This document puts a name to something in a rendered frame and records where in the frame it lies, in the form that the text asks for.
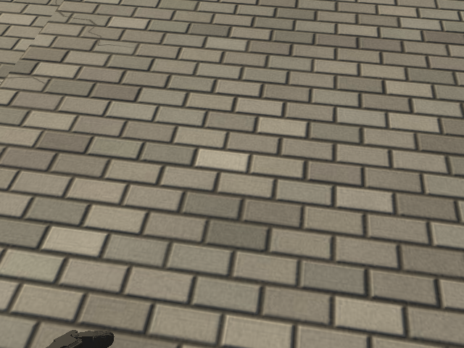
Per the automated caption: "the robot left hand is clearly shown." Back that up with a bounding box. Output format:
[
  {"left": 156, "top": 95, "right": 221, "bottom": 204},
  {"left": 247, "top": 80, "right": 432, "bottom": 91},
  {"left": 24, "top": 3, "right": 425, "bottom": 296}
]
[{"left": 46, "top": 330, "right": 114, "bottom": 348}]

